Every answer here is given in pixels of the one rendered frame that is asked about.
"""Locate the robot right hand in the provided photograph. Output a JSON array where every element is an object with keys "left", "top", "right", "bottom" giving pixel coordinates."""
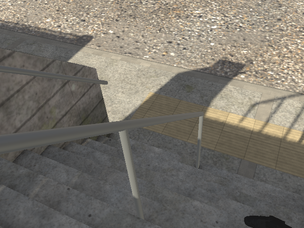
[{"left": 244, "top": 216, "right": 292, "bottom": 228}]

